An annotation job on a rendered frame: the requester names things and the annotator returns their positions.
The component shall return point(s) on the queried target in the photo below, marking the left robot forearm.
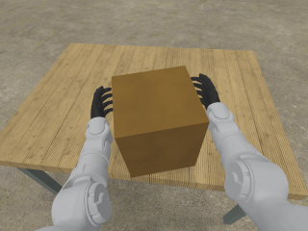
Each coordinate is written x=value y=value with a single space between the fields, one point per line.
x=95 y=156

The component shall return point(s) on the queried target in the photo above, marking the table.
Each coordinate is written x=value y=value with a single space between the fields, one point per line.
x=48 y=131

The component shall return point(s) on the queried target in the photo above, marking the robot left upper arm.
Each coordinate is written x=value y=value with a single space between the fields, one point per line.
x=80 y=208

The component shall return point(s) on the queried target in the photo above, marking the robot right upper arm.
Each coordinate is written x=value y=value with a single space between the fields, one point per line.
x=261 y=190

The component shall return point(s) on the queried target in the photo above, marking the carton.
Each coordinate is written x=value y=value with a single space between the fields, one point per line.
x=159 y=120

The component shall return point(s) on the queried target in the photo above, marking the right robot hand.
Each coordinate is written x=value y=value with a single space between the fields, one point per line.
x=208 y=90

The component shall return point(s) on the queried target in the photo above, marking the right robot forearm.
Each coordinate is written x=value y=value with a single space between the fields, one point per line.
x=229 y=140

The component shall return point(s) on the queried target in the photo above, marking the left robot hand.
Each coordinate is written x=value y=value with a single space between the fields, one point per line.
x=97 y=105

